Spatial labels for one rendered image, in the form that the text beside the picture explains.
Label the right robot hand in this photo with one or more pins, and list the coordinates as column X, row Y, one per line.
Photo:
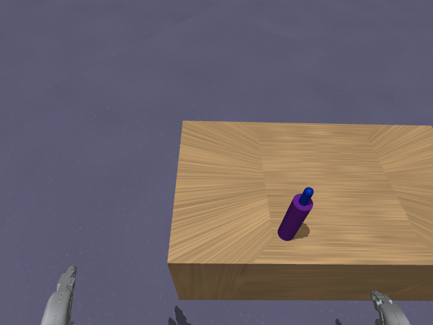
column 390, row 314

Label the bottle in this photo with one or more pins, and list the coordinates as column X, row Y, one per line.
column 297, row 212

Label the left robot hand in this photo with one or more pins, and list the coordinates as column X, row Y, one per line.
column 59, row 305

